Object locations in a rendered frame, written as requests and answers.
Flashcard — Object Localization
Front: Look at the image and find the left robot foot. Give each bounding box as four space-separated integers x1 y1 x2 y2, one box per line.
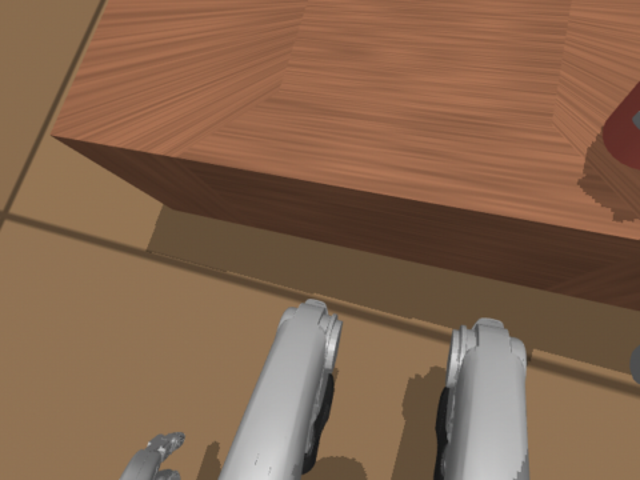
301 373 334 475

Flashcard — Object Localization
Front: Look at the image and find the right robot foot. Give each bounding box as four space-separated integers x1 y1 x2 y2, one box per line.
433 387 450 480

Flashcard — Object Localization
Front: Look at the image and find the bottle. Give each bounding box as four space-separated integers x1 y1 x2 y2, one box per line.
602 81 640 170

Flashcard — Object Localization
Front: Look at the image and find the left robot hand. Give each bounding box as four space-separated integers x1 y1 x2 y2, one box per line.
119 432 185 480

